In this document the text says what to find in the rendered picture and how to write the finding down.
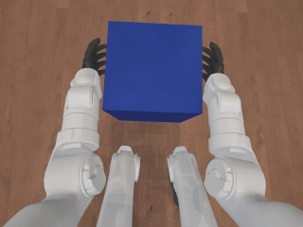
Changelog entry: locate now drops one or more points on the carton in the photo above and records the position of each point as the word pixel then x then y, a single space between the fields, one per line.
pixel 153 72

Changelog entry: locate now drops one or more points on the robot right upper arm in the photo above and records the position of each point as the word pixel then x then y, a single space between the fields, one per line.
pixel 239 188

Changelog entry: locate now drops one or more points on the robot left upper arm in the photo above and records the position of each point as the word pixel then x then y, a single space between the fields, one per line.
pixel 71 182

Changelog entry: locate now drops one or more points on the robot right foot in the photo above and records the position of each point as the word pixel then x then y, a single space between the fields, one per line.
pixel 174 192

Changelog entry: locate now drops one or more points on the robot left forearm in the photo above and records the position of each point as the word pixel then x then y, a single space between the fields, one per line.
pixel 79 132

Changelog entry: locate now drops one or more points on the robot right hand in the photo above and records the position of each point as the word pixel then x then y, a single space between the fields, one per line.
pixel 215 61

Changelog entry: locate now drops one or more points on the robot left hand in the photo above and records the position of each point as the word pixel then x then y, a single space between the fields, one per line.
pixel 91 57

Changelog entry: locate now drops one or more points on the robot right forearm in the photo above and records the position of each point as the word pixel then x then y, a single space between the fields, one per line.
pixel 225 120

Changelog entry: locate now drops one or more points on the robot left thigh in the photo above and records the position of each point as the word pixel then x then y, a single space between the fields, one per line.
pixel 117 206

